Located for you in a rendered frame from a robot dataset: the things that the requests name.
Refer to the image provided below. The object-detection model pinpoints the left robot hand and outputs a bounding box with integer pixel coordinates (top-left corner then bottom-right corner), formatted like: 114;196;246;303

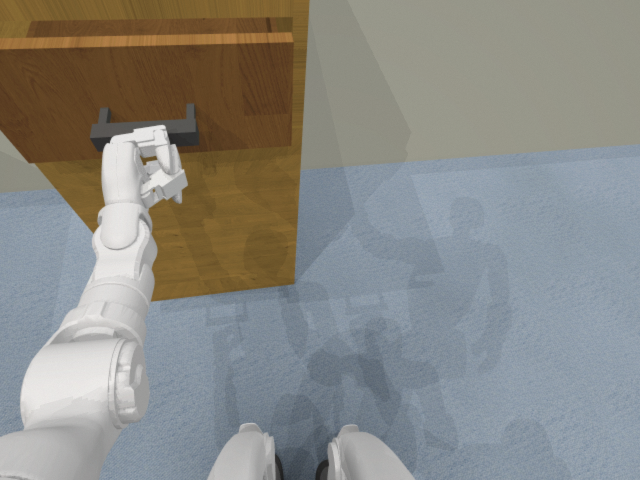
101;125;188;212

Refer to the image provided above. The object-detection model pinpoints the left robot shin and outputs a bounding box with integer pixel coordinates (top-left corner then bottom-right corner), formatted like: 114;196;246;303
239;423;264;435

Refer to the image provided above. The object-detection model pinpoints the robot left upper arm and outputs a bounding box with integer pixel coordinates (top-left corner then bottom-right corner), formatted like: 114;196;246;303
0;338;150;480

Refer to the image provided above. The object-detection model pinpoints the cabinet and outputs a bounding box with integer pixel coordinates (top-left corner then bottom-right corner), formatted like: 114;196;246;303
0;0;310;302

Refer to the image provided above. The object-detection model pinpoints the handle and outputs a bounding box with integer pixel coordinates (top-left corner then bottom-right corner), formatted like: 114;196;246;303
90;103;199;152

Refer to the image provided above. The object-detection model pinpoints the robot left thigh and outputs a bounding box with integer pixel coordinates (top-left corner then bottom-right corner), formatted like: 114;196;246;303
207;431;276;480

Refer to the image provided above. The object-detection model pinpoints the drawer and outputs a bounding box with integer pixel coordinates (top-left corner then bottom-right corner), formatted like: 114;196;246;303
0;17;294;163

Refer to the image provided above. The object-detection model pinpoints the left robot forearm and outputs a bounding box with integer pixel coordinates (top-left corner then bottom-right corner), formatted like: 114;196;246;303
20;202;157;427

